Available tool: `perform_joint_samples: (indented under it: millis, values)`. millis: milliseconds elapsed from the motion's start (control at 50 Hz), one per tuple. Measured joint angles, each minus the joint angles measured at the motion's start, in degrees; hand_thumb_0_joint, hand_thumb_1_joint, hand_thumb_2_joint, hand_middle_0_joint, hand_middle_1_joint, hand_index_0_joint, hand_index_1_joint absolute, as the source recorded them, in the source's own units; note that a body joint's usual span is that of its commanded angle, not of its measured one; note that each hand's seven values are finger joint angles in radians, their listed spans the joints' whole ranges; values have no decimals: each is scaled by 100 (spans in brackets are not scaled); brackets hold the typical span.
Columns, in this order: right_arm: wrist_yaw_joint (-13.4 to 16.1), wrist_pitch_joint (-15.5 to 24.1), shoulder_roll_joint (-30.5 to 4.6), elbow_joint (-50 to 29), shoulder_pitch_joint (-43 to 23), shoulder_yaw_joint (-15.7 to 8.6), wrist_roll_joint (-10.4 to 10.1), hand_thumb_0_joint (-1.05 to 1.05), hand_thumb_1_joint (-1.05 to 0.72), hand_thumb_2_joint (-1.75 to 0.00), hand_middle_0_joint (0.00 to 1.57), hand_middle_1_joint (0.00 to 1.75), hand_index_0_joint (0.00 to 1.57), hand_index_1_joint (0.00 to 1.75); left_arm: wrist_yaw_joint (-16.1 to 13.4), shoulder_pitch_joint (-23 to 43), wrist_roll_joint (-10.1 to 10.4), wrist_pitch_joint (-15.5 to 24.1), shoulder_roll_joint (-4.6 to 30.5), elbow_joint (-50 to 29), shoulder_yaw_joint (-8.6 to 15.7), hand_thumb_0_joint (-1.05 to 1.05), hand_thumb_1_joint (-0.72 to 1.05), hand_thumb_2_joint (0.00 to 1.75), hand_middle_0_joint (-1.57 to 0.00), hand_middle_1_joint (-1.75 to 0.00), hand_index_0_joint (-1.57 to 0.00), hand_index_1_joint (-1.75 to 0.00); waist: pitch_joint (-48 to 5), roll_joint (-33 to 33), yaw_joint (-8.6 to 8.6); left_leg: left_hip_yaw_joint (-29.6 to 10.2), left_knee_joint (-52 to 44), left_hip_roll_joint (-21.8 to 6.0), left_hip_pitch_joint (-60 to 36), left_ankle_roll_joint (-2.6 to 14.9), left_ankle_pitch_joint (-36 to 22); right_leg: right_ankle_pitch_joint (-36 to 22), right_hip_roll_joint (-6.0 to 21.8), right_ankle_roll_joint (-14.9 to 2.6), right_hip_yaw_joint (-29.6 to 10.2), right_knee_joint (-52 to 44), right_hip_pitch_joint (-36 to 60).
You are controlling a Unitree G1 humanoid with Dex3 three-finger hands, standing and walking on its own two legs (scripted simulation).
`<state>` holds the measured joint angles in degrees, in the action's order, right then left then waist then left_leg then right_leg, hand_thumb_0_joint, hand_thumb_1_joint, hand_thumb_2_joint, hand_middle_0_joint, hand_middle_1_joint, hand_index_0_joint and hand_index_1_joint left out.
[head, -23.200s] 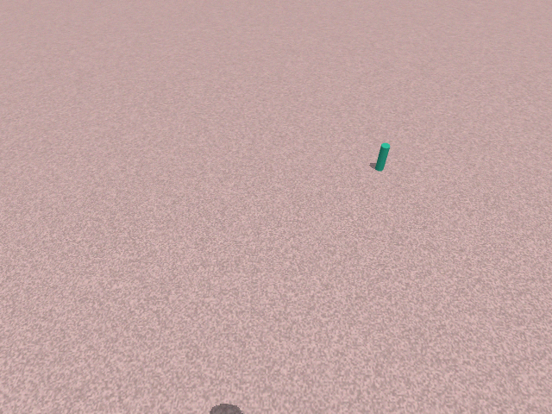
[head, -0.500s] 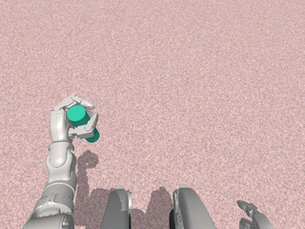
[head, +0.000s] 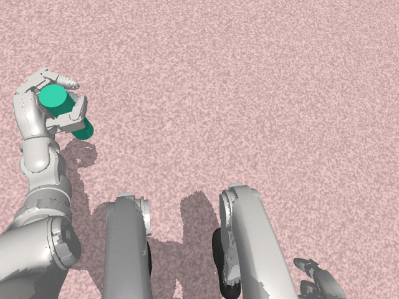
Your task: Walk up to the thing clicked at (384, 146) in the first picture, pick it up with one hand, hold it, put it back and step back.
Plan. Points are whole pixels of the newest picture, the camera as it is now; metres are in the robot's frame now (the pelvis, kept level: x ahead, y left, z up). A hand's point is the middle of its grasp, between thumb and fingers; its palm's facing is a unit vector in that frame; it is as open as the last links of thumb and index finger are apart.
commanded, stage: crouch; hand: left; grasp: from the side
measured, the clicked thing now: (70, 116) +0.48 +0.24 -0.08
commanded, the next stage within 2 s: lower in 0.84 s
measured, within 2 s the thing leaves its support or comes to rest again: rests again in 1.98 s
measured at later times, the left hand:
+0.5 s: hand (86, 116) +0.51 +0.23 -0.15, palm faces +0.20 -0.98 -0.04, open 5.7 cm
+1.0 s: hand (94, 121) +0.52 +0.23 -0.21, palm faces +0.17 -0.98 -0.04, open 5.7 cm
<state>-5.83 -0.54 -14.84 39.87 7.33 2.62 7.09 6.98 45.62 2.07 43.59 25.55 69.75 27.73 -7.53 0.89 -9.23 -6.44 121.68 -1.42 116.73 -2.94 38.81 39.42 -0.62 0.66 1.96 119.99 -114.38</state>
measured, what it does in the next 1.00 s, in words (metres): lowers itself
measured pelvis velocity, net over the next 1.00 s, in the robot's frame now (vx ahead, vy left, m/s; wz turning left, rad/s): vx -0.01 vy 0.01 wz -0.13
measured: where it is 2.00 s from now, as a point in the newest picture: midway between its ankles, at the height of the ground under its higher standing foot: (185, 281)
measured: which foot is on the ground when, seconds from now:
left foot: down 0.00-1.00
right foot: down 0.00-1.00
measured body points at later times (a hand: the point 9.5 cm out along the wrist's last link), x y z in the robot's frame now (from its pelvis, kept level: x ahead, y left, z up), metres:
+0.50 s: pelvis -0.01 +0.01 -0.09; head +0.23 +0.07 +0.28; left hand +0.50 +0.28 -0.15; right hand +0.04 -0.27 -0.19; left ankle +0.08 +0.14 -0.38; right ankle +0.09 -0.12 -0.38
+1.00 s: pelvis -0.01 +0.01 -0.11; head +0.25 +0.09 +0.25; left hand +0.51 +0.28 -0.20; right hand +0.05 -0.27 -0.19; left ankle +0.08 +0.14 -0.38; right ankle +0.09 -0.12 -0.38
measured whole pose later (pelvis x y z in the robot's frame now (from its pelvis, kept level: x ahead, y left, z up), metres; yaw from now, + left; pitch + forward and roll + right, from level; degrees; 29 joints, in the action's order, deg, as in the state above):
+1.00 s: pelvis -0.01 +0.01 -0.11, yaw -7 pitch +25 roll -11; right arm -7.7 -5.6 -19.6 35.8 1.7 15.5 13.2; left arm 5.4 48.4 0.6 44.2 41.1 71.6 31.5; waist 8.0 6.2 -15.8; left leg -14.9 145.2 -0.1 130.9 -3.0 40.4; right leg 38.7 -2.9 3.3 7.3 137.3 -125.2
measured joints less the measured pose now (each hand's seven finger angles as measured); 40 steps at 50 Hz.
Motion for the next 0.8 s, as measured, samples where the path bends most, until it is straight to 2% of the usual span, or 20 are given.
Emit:
perform_joint_samples:
  millis: [120, 220, 440, 800]
  values:
    - [-10, -79, -62, 50, 4, 168, 65, 1, -92, -90, 20, 30, 20, 30, -15, 269, -70, -30, 368, 182, 201, 7, 12, 110, -97, -114, -100, -110, 298, 65, -179, -113, 669, 33, 552, -17, -32, -59, -34, 32, 49, 611, -524]
    - [-17, -148, -111, 55, 32, 328, 126, 1, -92, -90, 20, 30, 20, 30, -5, 420, -101, -107, 629, 257, 277, 7, 12, 110, -97, -114, -100, -110, 494, 105, -294, -217, 1074, 57, 866, -31, -45, -96, -62, 59, 109, 952, -803]
    - [-78, -294, -249, -82, -61, 648, 276, 0, -91, -90, 20, 30, 20, 30, -11, 398, -158, -180, 966, 226, 506, 7, 12, 110, -97, -114, -101, -110, 853, 164, -455, -445, 1684, 75, 1253, -20, 12, -119, -139, 143, 257, 1380, -1099]
    - [-169, -435, -419, -291, -429, 1032, 513, 0, -90, -90, 20, 30, 20, 30, -68, 266, -171, -61, 1329, 51, 399, 7, 12, 111, -97, -114, -100, -110, 1330, 424, -568, -725, 2217, 126, 1424, -11, 154, -39, -196, 234, 451, 1691, -1129]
